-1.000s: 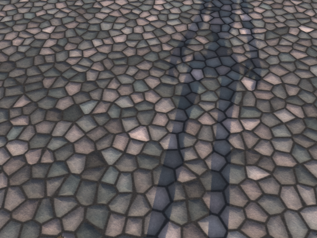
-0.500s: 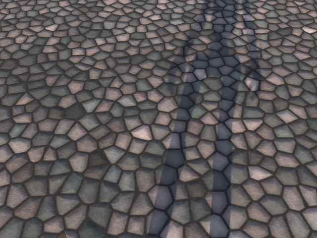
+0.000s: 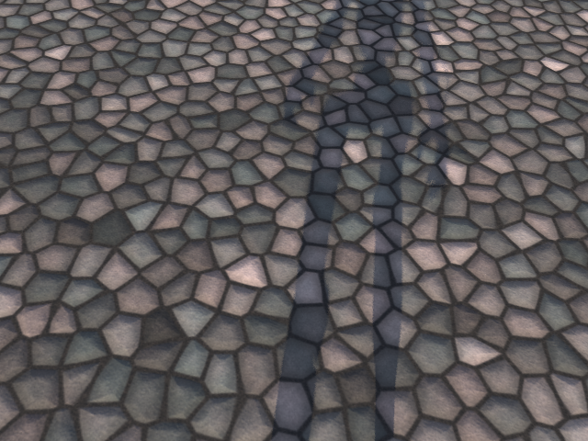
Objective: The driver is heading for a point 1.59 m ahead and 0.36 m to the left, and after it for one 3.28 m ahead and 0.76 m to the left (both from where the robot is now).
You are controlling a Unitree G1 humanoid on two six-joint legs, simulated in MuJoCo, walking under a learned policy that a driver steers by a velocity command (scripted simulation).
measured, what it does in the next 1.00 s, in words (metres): walks ahead: right foot, then left foot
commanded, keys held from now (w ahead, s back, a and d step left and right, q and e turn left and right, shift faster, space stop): w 0.06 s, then no key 0.68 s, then w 0.26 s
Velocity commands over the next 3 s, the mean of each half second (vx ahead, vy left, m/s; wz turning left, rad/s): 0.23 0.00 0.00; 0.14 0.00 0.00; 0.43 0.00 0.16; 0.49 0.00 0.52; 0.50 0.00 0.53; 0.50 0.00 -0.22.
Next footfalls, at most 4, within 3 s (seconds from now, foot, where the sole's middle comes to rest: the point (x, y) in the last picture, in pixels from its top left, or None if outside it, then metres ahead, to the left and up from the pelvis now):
0.18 right None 0.29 -0.13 -0.78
0.54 left None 0.30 0.10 -0.78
1.42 left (237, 365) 0.68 0.08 -0.78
1.92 right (292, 266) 0.97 -0.07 -0.78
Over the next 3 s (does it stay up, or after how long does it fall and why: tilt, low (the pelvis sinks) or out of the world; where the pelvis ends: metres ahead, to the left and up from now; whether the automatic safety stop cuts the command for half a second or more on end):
stays up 1.26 0.31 -0.03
